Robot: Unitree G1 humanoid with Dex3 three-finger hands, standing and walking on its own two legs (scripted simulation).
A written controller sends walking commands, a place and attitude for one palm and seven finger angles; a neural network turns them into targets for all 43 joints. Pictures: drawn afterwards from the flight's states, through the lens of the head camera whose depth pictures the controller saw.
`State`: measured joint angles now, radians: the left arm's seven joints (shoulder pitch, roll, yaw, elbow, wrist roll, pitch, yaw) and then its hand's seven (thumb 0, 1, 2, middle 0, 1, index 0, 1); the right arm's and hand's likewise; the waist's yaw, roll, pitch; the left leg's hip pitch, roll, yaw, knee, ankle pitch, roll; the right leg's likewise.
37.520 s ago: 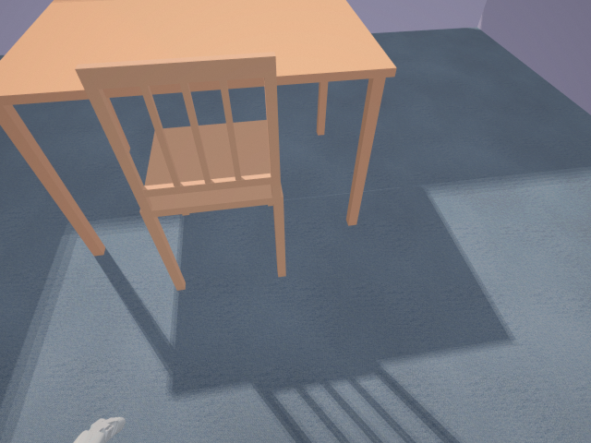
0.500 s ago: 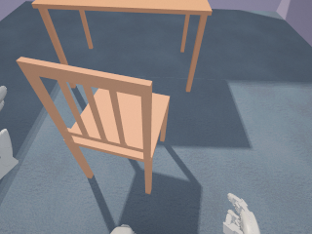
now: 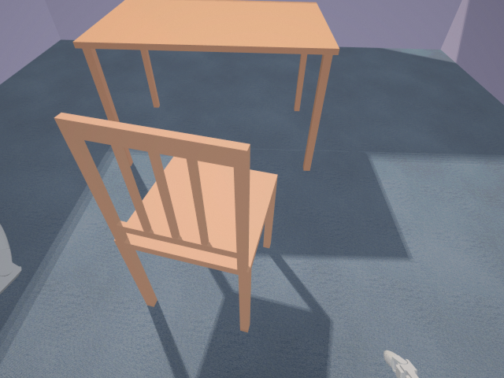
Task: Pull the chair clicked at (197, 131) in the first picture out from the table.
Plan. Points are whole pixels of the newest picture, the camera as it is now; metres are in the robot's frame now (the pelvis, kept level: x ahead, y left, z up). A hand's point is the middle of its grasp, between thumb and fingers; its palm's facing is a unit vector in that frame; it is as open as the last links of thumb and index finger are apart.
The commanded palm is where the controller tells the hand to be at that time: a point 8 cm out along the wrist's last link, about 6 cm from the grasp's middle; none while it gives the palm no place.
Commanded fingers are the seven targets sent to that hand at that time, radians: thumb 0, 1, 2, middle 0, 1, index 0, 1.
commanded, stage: let the arm hang, fingers relaxed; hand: left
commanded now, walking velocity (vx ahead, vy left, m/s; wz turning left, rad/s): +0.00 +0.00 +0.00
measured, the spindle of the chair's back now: (165, 198) +0.54 +0.24 -0.07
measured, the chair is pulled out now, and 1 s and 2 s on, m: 0.71 0.71 0.71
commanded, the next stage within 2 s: look to check the result in 1.20 s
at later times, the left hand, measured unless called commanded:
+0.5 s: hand out of the picture +0.07 +0.19 -0.17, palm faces +0.06 -0.99 -0.15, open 6.9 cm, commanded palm none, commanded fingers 0.00 0.90 0.90 -0.20 -0.30 -0.20 -0.30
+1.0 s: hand out of the picture +0.00 +0.17 -0.17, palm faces +0.03 -0.98 -0.17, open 7.4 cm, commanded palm none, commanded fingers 0.00 0.90 0.90 -0.20 -0.30 -0.20 -0.30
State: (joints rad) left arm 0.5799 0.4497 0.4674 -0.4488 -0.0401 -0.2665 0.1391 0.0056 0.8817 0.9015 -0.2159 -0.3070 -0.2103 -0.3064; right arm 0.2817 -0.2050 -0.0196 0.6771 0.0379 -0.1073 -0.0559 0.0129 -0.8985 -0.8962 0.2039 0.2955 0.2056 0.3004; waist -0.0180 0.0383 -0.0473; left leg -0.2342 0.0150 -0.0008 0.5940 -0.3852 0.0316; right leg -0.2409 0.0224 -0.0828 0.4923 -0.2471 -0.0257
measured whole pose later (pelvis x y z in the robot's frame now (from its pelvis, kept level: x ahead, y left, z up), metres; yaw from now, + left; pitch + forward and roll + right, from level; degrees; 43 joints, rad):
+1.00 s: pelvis +0.01 +0.01 +0.01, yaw +0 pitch -2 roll +0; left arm 0.32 0.13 -0.02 1.05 0.01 0.02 0.03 0.01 0.91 0.90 -0.20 -0.30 -0.20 -0.30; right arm 0.35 -0.14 0.01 1.08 0.00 -0.01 -0.03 0.00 -0.90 -0.90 0.20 0.29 0.20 0.30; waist 0.00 0.01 0.04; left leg -0.13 -0.04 0.01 0.44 -0.28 0.04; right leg -0.18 -0.02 -0.03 0.44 -0.23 0.01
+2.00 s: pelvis +0.01 +0.00 +0.01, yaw +0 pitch -1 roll +0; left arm 0.31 0.13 0.00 1.07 0.01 0.01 0.03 0.00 0.91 0.90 -0.20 -0.30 -0.20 -0.30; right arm 0.35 -0.11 0.00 1.10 0.00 -0.02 -0.04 0.00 -0.90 -0.90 0.20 0.29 0.20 0.30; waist 0.00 0.00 0.05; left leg -0.13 -0.02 0.01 0.43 -0.27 0.03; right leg -0.18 -0.01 -0.04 0.44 -0.23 -0.01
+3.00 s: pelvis +0.01 -0.01 +0.01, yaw +1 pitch -1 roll +0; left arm 0.30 0.14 0.00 1.07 0.01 0.00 0.04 0.01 0.91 0.90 -0.20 -0.30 -0.20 -0.30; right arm 0.33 -0.12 0.00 1.11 0.00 -0.02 -0.04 0.00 -0.90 -0.90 0.20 0.29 0.20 0.30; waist 0.00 0.00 0.07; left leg -0.12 -0.02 0.00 0.42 -0.28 0.02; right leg -0.17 0.00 -0.04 0.44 -0.24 -0.02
